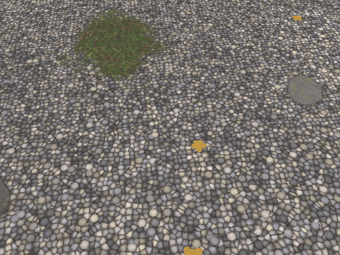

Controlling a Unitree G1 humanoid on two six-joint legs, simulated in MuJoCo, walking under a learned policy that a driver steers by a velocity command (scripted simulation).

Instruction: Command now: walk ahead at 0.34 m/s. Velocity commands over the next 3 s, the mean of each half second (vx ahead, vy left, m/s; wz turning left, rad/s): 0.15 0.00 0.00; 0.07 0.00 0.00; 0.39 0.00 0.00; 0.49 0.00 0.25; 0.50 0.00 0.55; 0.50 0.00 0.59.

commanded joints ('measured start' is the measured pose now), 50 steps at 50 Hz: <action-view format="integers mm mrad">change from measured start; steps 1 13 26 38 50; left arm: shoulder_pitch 36 98 163 159 200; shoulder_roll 93 159 111 80 167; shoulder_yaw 26 26 -1 -5 26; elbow -23 118 210 303 331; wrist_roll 16 3 12 7 -18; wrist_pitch -21 14 95 98 25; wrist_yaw -4 26 63 68 73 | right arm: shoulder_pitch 19 -221 -280 -281 -355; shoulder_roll -94 -71 -70 -51 -36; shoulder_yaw -30 -18 -22 -32 -40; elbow -69 -152 -129 -34 -4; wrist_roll -14 -34 -37 -27 -3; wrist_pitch -6 22 41 64 12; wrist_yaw -8 -1 1 -12 3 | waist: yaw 3 50 64 52 69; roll -77 -82 36 -15 -181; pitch -86 -96 -98 -84 170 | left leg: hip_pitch -205 -79 114 174 -212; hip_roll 93 31 62 30 -18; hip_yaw -29 5 -79 -27 82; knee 20 -584 -747 -690 -452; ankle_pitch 76 378 394 500 37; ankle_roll -16 -38 55 74 38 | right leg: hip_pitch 207 229 141 150 202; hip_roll -264 -239 -81 -80 -373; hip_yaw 282 119 88 80 427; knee -286 -236 -81 -93 -324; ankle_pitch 408 499 -95 -29 -431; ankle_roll -178 -151 41 47 -162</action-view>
